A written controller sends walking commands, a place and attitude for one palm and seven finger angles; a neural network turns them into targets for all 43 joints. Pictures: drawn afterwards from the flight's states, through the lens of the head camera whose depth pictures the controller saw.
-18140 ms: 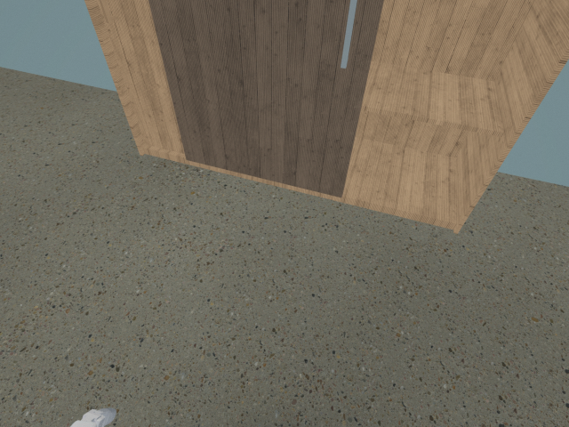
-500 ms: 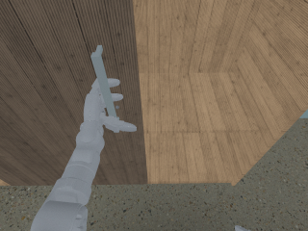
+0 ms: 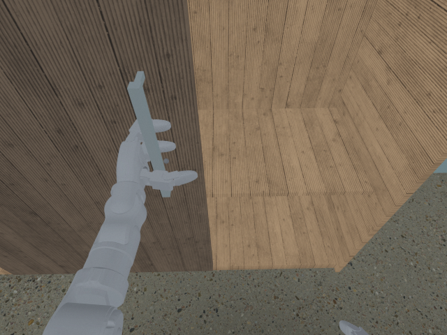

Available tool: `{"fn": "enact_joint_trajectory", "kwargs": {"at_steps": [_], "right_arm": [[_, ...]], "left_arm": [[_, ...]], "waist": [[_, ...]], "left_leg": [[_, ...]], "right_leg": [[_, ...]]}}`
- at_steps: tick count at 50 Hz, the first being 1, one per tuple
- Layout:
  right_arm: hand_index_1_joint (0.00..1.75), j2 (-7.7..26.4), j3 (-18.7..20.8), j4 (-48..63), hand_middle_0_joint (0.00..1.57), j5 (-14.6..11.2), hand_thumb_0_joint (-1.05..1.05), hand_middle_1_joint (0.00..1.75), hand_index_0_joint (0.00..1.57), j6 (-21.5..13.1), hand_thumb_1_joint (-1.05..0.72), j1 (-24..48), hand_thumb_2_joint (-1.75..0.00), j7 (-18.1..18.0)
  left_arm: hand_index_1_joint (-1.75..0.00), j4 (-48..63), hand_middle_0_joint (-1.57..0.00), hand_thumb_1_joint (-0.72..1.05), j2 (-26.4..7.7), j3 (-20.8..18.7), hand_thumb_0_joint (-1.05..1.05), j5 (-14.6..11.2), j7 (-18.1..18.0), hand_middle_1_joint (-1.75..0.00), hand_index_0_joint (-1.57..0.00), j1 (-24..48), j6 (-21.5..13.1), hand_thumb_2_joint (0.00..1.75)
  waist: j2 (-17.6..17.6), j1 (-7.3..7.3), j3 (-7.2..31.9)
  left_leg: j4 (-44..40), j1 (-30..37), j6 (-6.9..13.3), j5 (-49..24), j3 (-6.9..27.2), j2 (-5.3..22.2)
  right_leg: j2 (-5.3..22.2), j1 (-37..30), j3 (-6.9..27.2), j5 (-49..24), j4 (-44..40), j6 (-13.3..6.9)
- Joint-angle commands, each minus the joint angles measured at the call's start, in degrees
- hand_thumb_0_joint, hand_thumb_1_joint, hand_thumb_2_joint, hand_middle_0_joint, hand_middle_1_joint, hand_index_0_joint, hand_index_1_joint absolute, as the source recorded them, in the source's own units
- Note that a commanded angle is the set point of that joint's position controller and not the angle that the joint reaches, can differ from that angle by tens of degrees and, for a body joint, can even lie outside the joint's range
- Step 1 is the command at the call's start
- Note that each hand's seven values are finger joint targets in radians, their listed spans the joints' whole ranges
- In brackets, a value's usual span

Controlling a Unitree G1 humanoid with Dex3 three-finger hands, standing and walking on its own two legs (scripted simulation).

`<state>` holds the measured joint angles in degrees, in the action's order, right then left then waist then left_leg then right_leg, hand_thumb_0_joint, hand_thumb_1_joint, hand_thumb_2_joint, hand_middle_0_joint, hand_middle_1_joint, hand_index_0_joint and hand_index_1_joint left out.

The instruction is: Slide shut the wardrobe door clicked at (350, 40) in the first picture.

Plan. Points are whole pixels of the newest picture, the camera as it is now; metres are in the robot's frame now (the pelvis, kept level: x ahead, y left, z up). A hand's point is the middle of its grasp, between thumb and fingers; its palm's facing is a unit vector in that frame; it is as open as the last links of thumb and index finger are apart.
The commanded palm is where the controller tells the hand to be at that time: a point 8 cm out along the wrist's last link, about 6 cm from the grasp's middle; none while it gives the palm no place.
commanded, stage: grip the handle and tug to test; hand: left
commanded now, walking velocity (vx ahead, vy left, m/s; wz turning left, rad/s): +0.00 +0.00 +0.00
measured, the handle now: (155, 144) +0.45 +0.15 +0.10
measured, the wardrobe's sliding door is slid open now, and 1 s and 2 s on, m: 0.54 0.54 0.51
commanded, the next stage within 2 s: tug the door sideways, standing still in 1.12 s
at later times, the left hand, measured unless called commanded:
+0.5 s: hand (165, 159) +0.40 +0.12 +0.10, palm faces +0.04 -1.00 +0.00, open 5.2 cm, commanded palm +0.38 +0.16 +0.10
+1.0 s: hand (165, 160) +0.40 +0.12 +0.10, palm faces +0.04 -1.00 +0.00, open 5.2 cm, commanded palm +0.36 +0.16 +0.10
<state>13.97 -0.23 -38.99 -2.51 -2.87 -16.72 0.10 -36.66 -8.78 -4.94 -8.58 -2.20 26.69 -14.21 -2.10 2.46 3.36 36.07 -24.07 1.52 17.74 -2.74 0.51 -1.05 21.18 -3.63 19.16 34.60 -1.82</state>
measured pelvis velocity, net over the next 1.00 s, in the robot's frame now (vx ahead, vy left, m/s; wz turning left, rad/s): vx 0.01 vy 0.01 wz -0.01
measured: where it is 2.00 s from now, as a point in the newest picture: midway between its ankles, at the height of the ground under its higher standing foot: outside the picture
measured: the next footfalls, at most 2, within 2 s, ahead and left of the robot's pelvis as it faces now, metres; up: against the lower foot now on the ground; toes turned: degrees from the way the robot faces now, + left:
none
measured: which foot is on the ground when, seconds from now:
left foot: down 0.00-1.00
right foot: down 0.00-1.00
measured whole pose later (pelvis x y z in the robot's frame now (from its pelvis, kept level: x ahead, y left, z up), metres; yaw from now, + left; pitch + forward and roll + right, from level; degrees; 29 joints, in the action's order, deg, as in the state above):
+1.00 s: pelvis +0.01 +0.01 +0.00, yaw -1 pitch +6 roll -1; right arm 13.6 -0.3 -37.6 -2.4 -2.2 -17.5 0.6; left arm -31.9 -8.5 -4.7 -8.5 -3.0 23.9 -11.2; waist -2.0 2.7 4.1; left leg 35.7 -23.5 1.9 18.3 -3.4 0.5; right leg -1.1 20.8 -2.8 19.2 34.0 -1.4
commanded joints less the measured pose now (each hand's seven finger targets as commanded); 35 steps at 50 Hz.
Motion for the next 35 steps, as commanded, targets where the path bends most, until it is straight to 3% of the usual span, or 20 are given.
{"fn": "enact_joint_trajectory", "kwargs": {"at_steps": [1, 4, 6, 8, 9, 13, 15, 19, 21, 25, 28, 32, 34, 35], "right_arm": [[0.3, 7.02, 2.73, 6.69, 0.2, -0.01, 0.0, 0.3, 0.2, -2.28, -0.9, 0.97, -0.9, -0.38], [0.3, 7.12, 2.87, 6.67, 0.2, 0.15, 0.0, 0.3, 0.2, -2.12, -0.9, 0.72, -0.9, -0.41], [0.3, 6.77, 2.87, 6.85, 0.2, 0.15, 0.0, 0.3, 0.2, -2.28, -0.9, 0.88, -0.9, -0.27], [0.3, 7.01, 2.97, 6.86, 0.2, 0.27, 0.0, 0.3, 0.2, -2.22, -0.9, 0.71, -0.9, -0.14], [0.3, 6.94, 2.91, 7.06, 0.2, 0.21, 0.0, 0.3, 0.2, -2.23, -0.9, 0.7, -0.9, -0.02], [0.3, 7.35, 2.98, 6.87, 0.2, 0.39, 0.0, 0.3, 0.2, -1.85, -0.9, 0.54, -0.9, -0.24], [0.3, 6.86, 2.9, 7.28, 0.2, 0.16, 0.0, 0.3, 0.2, -1.9, -0.9, 1.07, -0.9, -0.19], [0.3, 6.83, 2.87, 7.3, 0.2, 0.18, 0.0, 0.3, 0.2, -2.0, -0.9, 1.08, -0.9, 0.01], [0.3, 6.95, 2.95, 7.03, 0.2, 0.19, 0.0, 0.3, 0.2, -2.04, -0.9, 0.86, -0.9, -0.11], [0.3, 7.07, 2.92, 6.85, 0.2, 0.21, 0.0, 0.3, 0.2, -1.95, -0.9, 0.61, -0.9, -0.08], [0.3, 7.33, 3.02, 6.5, 0.2, 0.37, 0.0, 0.3, 0.2, -1.66, -0.9, 0.25, -0.9, -0.31], [0.3, 6.73, 2.93, 6.53, 0.2, 0.19, 0.0, 0.3, 0.2, -1.94, -0.9, 0.62, -0.9, -0.17], [0.3, 6.92, 3.03, 6.56, 0.2, 0.24, 0.0, 0.3, 0.2, -1.92, -0.9, 0.33, -0.9, -0.03], [0.3, 6.75, 2.98, 6.71, 0.2, 0.33, 0.0, 0.3, 0.2, -1.96, -0.9, 0.31, -0.9, 0.06]], "left_arm": [[-1.31, 13.75, -0.38, 0.25, -4.62, 0.39, 0.0, 0.21, 0.88, -1.31, -0.38, 25.17, -3.69, 0.62], [-1.33, 13.96, -0.4, 0.39, -5.74, -1.04, 0.0, 0.3, 0.56, -1.33, -0.4, 23.43, -3.59, 0.68], [-1.34, 15.3, -0.41, 0.48, -3.69, 0.7, 0.0, 0.33, 0.64, -1.34, -0.41, 23.98, -3.58, 0.72], [-1.35, 14.98, -0.42, 0.57, -4.2, 0.12, 0.0, 0.35, 0.39, -1.35, -0.42, 21.89, -3.47, 0.76], [-1.36, 15.58, -0.42, 0.62, -3.17, 1.02, 0.0, 0.39, 0.35, -1.36, -0.42, 22.4, -3.41, 0.78], [-1.39, 14.93, -0.44, 0.81, -6.57, -1.66, 0.0, 0.56, 0.17, -1.39, -0.44, 21.83, -3.09, 0.86], [-1.4, 16.17, -0.45, 0.9, -4.05, 0.45, 0.0, 0.55, 0.48, -1.4, -0.45, 22.04, -3.25, 0.9], [-1.4, 16.56, -0.45, 0.9, -3.35, 0.87, 0.0, 0.4, 0.42, -1.4, -0.45, 20.85, -2.95, 0.9], [-1.4, 15.74, -0.45, 0.9, -3.27, 0.9, 0.0, 0.29, 0.37, -1.4, -0.45, 22.17, -2.61, 0.9], [-1.4, 14.98, -0.45, 0.9, -3.16, 1.26, 0.0, 0.56, 0.08, -1.4, -0.45, 23.03, -2.37, 0.9], [-1.4, 13.88, -0.45, 0.9, -5.68, -0.66, 0.0, 0.79, -0.01, -1.4, -0.45, 23.05, -2.24, 0.9], [-1.4, 14.65, -0.45, 0.9, -2.07, 2.28, 0.0, 0.78, 0.28, -1.4, -0.45, 24.62, -2.32, 0.9], [-1.4, 14.95, -0.45, 0.9, -3.29, 1.19, 0.0, 0.96, -0.08, -1.4, -0.45, 23.57, -2.39, 0.9], [-1.4, 15.07, -0.45, 0.9, -1.34, 2.93, 0.0, 0.9, 0.05, -1.4, -0.45, 23.93, -2.28, 0.9]], "waist": [[3.21, 1.87, 15.32], [2.95, 1.18, 16.66], [1.3, 1.45, 17.54], [1.92, 0.7, 17.27], [2.89, 1.32, 17.54], [4.12, 0.81, 16.93], [2.42, 1.22, 16.66], [0.95, 0.82, 16.67], [2.81, 1.46, 15.71], [3.3, 1.62, 15.29], [3.86, 1.31, 15.85], [0.79, 1.82, 15.9], [1.39, 1.33, 16.84], [1.75, 1.81, 17.09]], "left_leg": [[-2.8, 12.42, 0.44, -15.47, 2.87, -0.41], [-2.7, 13.14, 0.34, -16.73, 3.01, -0.32], [-2.5, 14.39, 0.24, -17.73, 3.05, -0.32], [-2.47, 13.86, 0.12, -18.51, 3.31, -0.21], [-2.49, 14.23, 0.23, -18.68, 3.27, -0.14], [-2.55, 12.3, 0.42, -17.86, 2.92, -0.39], [-2.66, 13.44, 0.29, -18.13, 2.88, -0.26], [-2.65, 14.18, 0.06, -18.56, 3.21, -0.07], [-2.49, 13.7, 0.22, -18.32, 3.2, -0.03], [-2.74, 13.31, 0.24, -17.0, 3.48, -0.02], [-2.67, 12.59, 0.26, -16.78, 3.48, -0.13], [-2.5, 14.75, 0.04, -17.62, 3.61, -0.01], [-2.35, 14.84, 0.03, -18.42, 3.81, 0.05], [-2.45, 15.02, 0.03, -18.46, 3.79, 0.04]], "right_leg": [[-0.64, -1.31, 1.93, -20.24, -4.27, 0.98], [-0.65, -1.88, 1.82, -20.69, -3.98, 0.88], [-0.67, -1.29, 1.7, -21.03, -3.84, 0.83], [-0.71, -1.91, 1.57, -21.07, -3.69, 0.63], [-0.81, -1.51, 1.42, -21.44, -3.59, 0.83], [-0.62, -3.43, 1.86, -22.19, -3.86, 0.81], [-0.68, -2.12, 1.73, -21.8, -3.8, 0.85], [-0.83, -1.34, 1.53, -20.9, -3.74, 0.65], [-0.87, -0.9, 1.54, -21.07, -4.03, 0.83], [-0.91, -0.45, 1.47, -19.58, -4.02, 0.82], [-0.74, -1.61, 1.67, -19.43, -4.04, 0.67], [-0.89, 0.8, 1.37, -18.88, -3.89, 0.64], [-0.94, 0.28, 1.39, -19.25, -3.77, 0.57], [-0.97, 0.37, 1.2, -19.45, -3.68, 0.69]]}}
